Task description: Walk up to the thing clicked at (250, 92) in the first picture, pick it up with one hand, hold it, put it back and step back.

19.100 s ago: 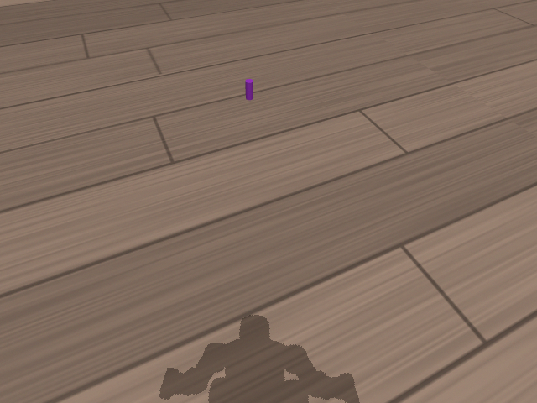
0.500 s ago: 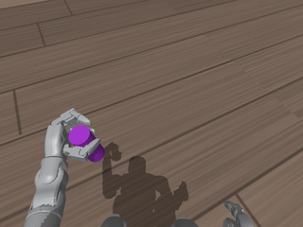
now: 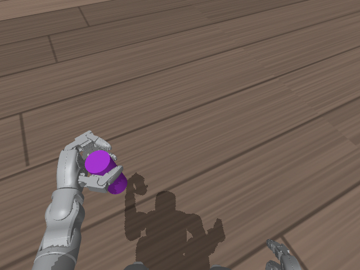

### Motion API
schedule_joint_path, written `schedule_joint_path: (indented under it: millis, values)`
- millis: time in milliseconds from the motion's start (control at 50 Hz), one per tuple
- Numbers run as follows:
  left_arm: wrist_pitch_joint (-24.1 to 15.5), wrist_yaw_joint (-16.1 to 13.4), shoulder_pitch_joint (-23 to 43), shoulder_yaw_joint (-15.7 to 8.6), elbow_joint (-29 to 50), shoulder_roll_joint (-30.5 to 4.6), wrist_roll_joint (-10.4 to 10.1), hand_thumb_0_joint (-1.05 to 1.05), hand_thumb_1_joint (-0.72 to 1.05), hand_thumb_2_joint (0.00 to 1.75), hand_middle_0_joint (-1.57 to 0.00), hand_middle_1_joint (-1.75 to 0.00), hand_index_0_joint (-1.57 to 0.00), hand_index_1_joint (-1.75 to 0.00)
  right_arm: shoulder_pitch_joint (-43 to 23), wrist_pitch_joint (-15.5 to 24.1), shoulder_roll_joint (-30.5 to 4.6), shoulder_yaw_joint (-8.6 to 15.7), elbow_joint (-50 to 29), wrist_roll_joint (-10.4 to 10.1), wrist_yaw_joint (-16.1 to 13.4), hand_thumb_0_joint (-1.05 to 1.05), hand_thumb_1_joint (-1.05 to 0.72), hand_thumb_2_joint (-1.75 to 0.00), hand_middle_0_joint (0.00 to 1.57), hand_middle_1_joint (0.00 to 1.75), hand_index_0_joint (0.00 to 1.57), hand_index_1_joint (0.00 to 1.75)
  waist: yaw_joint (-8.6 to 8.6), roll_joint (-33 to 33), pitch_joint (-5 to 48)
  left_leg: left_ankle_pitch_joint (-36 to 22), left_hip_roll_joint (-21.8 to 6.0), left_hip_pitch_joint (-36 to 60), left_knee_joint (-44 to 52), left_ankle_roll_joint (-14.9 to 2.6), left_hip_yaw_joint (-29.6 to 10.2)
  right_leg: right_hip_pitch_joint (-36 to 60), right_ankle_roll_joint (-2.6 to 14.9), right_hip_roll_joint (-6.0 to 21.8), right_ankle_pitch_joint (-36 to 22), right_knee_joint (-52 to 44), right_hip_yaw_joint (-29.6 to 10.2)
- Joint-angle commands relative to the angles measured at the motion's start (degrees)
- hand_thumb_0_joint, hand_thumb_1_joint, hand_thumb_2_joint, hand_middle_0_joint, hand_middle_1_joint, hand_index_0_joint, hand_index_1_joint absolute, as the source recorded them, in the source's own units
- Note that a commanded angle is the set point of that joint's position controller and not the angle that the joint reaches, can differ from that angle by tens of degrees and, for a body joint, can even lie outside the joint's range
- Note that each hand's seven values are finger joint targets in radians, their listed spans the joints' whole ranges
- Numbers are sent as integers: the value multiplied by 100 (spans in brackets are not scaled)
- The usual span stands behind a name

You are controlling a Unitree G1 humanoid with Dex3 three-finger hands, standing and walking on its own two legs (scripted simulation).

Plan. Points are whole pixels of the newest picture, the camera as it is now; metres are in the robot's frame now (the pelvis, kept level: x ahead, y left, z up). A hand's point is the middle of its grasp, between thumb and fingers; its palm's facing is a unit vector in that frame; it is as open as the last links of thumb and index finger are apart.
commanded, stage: hold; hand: left
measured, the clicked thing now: (108, 173) +0.33 +0.17 +0.00
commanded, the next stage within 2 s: none
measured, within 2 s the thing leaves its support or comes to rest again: neither
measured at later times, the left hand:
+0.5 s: hand (103, 162) +0.33 +0.17 +0.05, palm faces +0.09 -1.00 -0.01, open 7.9 cm
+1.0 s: hand (102, 162) +0.33 +0.17 +0.05, palm faces +0.08 -1.00 -0.01, open 7.9 cm
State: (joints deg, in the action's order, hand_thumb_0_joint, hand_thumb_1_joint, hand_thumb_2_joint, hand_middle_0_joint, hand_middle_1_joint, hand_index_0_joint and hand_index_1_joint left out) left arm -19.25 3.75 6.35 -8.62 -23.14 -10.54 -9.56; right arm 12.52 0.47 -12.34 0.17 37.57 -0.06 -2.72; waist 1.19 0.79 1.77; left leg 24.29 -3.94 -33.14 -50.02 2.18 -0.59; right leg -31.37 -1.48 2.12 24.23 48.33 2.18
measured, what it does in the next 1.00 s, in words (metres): stands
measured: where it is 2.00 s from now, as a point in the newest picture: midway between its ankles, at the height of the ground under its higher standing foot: outside the picture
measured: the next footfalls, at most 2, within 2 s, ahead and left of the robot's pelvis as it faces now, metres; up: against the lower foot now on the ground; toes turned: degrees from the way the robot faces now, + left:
none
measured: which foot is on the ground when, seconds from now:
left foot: down 0.00-1.00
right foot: down 0.00-1.00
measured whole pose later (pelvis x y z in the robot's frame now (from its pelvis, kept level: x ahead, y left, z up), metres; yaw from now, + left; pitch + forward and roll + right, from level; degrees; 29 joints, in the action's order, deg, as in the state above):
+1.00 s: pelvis +0.00 +0.00 +0.01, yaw +0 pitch +5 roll -1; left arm -20.5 4.6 7.0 -8.3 -25.5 -10.1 -9.5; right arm 12.1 -0.1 -12.2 0.3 38.2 0.0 -2.2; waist 1.0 0.6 0.8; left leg 22.7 -3.7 -28.9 -46.2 2.1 -0.3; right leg -27.4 -1.5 2.3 22.8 44.8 2.1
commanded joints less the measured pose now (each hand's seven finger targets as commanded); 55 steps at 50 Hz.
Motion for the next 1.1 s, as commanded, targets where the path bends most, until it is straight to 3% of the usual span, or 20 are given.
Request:
schedule_joint_path:
  millis: [0, 60, 120, 160, 220, 320, 400, 560, 580, 660, 680, 760, 800, 840, 860, 940, 980, 1000, 1040, 1080]
  values:
    - [-466, -14, 1528, -230, 1534, -688, -87, 0, 33, 120, -123, -136, -124, -136, -134, 217, -742, 299, -711, -35, -39, 0, -91, -90, 20, 30, 20, 30, 40, 56, 1770, -1666, 286, 1054, 699, -188, 140, 824, 121, -221, -1913, -682, 52]
    - [-480, -28, 1637, -301, 1585, -762, -84, 0, 32, 121, -123, -136, -124, -136, -164, 214, -738, 297, -708, -26, -44, 0, -91, -90, 20, 30, 20, 30, 56, -13, 1744, -1704, 297, 1064, 708, -200, 152, 878, 105, -218, -1989, -733, 43]
    - [-460, -21, 1528, -186, 1533, -646, -71, 0, 33, 120, -124, -137, -125, -137, -143, 217, -736, 299, -676, -24, -23, 0, -91, -90, 20, 30, 20, 30, 42, 121, 1654, -1805, 270, 1169, 779, -175, 118, 814, 135, -242, -1986, -703, 85]
    - [-496, -21, 1576, -331, 1527, -726, -102, 0, 33, 120, -125, -137, -126, -137, -151, 217, -765, 332, -664, -18, 5, 0, -91, -90, 20, 30, 20, 30, 8, 60, 1550, -1707, 247, 1072, 812, -164, 82, 786, 147, -253, -1843, -692, 117]
    - [-507, -7, 1515, -237, 1337, -632, -75, 0, 32, 121, -125, -139, -127, -138, -214, 206, -732, 310, -714, -19, 17, 0, -91, -90, 20, 30, 20, 30, 19, 36, 1489, -1622, 288, 1021, 793, -186, 137, 788, 124, -218, -1851, -752, 62]
    - [-557, 46, 1733, -337, 1637, -831, -96, 0, 32, 122, -127, -140, -128, -140, -149, 186, -735, 303, -691, -23, -8, 0, -91, -90, 20, 30, 20, 30, 13, 4, 1926, -2029, 334, 1207, 708, -232, 196, 1145, 63, -161, -2446, -800, -10]
    - [-544, 40, 1651, -290, 1390, -703, -92, 0, 34, 122, -127, -140, -129, -140, -234, 166, -709, 292, -661, -19, -5, 0, -91, -90, 20, 30, 20, 30, 18, 11, 1496, -1595, 316, 1077, 849, -207, 166, 917, 102, -188, -1894, -869, 48]
    - [-628, 92, 1581, -292, 1559, -715, -131, 0, 34, 123, -129, -142, -131, -142, -216, 168, -735, 319, -701, -29, 7, 0, -91, -90, 20, 30, 20, 30, -11, 34, 1804, -1743, 314, 1266, 881, -208, 163, 1098, 107, -191, -2010, -870, 42]
    - [-642, 107, 1768, -196, 1669, -665, -140, 0, 33, 124, -130, -143, -131, -142, -235, 170, -704, 292, -721, -29, 12, 0, -91, -90, 20, 30, 20, 30, 45, 74, 1743, -1766, 319, 1269, 874, -208, 158, 1071, 103, -196, -2039, -872, 44]
    - [-639, 67, 1638, -284, 1517, -714, -114, 0, 32, 123, -128, -142, -129, -142, -261, 175, -727, 309, -694, -33, 9, 0, -91, -90, 20, 30, 20, 30, -18, 17, 1636, -1698, 310, 1239, 901, -195, 156, 997, 116, -204, -1929, -886, 62]
    - [-579, 73, 1388, -123, 1258, -529, -94, 0, 33, 123, -129, -142, -130, -142, -230, 170, -723, 314, -691, -31, 8, 0, -91, -90, 20, 30, 20, 30, 48, -108, 1538, -1654, 300, 1176, 910, -210, 145, 957, 112, -207, -1900, -884, 68]
    - [-644, 61, 1854, -252, 1522, -754, -89, 0, 34, 123, -129, -141, -130, -141, -198, 173, -762, 326, -645, -35, 14, 0, -91, -90, 20, 30, 20, 30, 25, 100, 1659, -1748, 289, 1321, 935, -188, 139, 971, 133, -204, -1949, -865, 66]
    - [-606, 71, 1742, -106, 1442, -605, -77, 0, 35, 123, -130, -142, -131, -141, -164, 188, -751, 324, -664, -26, 22, 0, -91, -90, 20, 30, 20, 30, 62, 64, 1671, -1816, 273, 1360, 941, -184, 116, 995, 134, -220, -1993, -851, 86]
    - [-633, 38, 1733, -345, 1330, -733, -122, 0, 33, 123, -130, -143, -132, -142, -195, 184, -748, 327, -633, -26, 25, 0, -91, -90, 20, 30, 20, 30, -6, 55, 1518, -1668, 273, 1220, 956, -182, 110, 956, 132, -216, -1837, -869, 92]
    - [-637, 24, 1760, -376, 1414, -794, -108, 0, 33, 123, -130, -142, -132, -142, -201, 180, -724, 309, -652, -20, 17, 0, -91, -90, 20, 30, 20, 30, -58, 81, 1704, -1743, 299, 1232, 917, -190, 145, 1087, 123, -198, -1949, -891, 61]
    - [-611, 88, 1713, -230, 1200, -686, -79, 0, 33, 125, -130, -144, -132, -143, -238, 168, -714, 292, -634, -24, 8, 0, -91, -90, 20, 30, 20, 30, 36, -7, 1444, -1742, 311, 1179, 924, -217, 165, 971, 100, -185, -2021, -930, 42]
    - [-639, 95, 1902, -392, 1282, -833, -103, 0, 35, 123, -130, -143, -132, -142, -191, 163, -758, 327, -623, -24, 3, 0, -91, -90, 20, 30, 20, 30, 9, 71, 1590, -1745, 283, 1250, 957, -201, 134, 971, 129, -206, -1948, -886, 62]
    - [-654, 122, 1876, -257, 1252, -705, -103, 0, 33, 123, -130, -143, -132, -143, -212, 160, -745, 318, -636, -27, 29, 0, -91, -90, 20, 30, 20, 30, 21, 92, 1475, -1564, 284, 1225, 1001, -183, 127, 912, 143, -213, -1752, -897, 78]
    - [-646, 122, 1606, -265, 1062, -637, -121, 0, 33, 122, -130, -143, -132, -142, -213, 166, -760, 331, -666, -26, 32, 0, -91, -90, 20, 30, 20, 30, -5, -51, 1514, -1567, 284, 1183, 993, -192, 125, 975, 142, -216, -1753, -907, 82]
    - [-699, 129, 1999, -231, 1354, -720, -108, 0, 32, 123, -129, -142, -131, -142, -244, 188, -716, 305, -653, -15, 37, 0, -91, -90, 20, 30, 20, 30, 2, 197, 1544, -1532, 307, 1174, 959, -178, 152, 926, 148, -201, -1740, -914, 55]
